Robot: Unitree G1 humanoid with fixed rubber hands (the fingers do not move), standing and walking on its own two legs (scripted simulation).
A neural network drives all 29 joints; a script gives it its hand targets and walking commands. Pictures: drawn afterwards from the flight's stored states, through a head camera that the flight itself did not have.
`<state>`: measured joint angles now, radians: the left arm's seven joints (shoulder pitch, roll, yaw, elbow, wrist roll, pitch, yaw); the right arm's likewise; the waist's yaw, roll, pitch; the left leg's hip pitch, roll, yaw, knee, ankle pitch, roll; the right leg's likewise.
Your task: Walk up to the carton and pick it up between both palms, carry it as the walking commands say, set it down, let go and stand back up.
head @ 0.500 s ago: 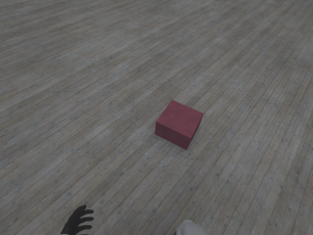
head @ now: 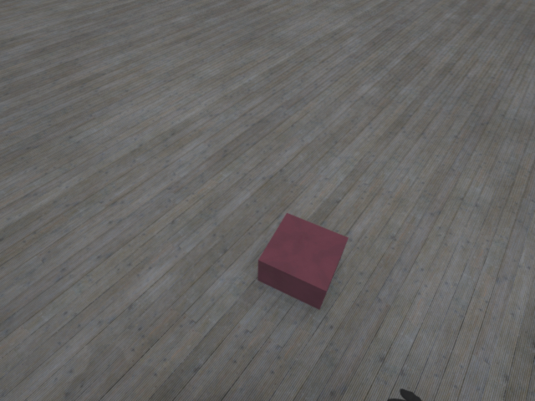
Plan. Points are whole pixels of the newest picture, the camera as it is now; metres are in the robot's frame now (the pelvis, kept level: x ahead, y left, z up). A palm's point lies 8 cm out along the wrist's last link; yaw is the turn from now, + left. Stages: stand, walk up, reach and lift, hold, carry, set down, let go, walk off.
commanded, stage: walk up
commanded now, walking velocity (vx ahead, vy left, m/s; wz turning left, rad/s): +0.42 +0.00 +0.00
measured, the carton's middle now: (302, 259) +0.75 -0.18 -0.68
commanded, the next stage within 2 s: none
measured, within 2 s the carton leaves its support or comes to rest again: neither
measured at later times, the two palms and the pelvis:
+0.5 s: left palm (155, 359) +0.22 +0.19 -0.10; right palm (441, 375) +0.19 -0.30 -0.14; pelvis +0.15 -0.06 +0.01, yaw -1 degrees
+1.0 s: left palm (148, 316) +0.30 +0.22 -0.13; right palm (386, 306) +0.30 -0.23 -0.11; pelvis +0.23 -0.01 +0.01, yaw +0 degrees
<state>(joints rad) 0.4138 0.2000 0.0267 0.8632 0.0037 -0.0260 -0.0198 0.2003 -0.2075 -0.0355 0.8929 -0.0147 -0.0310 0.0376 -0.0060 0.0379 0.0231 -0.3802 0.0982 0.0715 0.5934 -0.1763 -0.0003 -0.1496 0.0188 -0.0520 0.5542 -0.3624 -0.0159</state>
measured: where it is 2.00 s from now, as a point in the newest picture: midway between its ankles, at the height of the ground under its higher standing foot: outside the picture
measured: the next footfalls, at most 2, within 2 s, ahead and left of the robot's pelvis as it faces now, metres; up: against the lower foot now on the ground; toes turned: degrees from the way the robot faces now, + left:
right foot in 0.38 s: +0.22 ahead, -0.17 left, +0.00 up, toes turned -4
left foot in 0.82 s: +0.32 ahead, +0.11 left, +0.00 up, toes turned +6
